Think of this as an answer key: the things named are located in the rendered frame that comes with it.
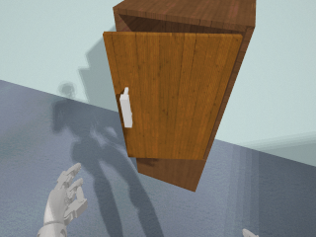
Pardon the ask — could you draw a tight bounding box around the left robot forearm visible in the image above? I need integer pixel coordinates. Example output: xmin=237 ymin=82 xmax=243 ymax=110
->
xmin=37 ymin=223 xmax=67 ymax=237

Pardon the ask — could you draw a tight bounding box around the handle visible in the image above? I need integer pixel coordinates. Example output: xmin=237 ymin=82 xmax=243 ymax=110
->
xmin=119 ymin=87 xmax=132 ymax=128

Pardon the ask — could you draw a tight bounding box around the left robot hand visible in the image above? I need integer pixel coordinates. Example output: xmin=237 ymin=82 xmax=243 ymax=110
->
xmin=43 ymin=163 xmax=88 ymax=228

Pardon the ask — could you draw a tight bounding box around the cupboard door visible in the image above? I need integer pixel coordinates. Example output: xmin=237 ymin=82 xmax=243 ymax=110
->
xmin=103 ymin=31 xmax=243 ymax=160

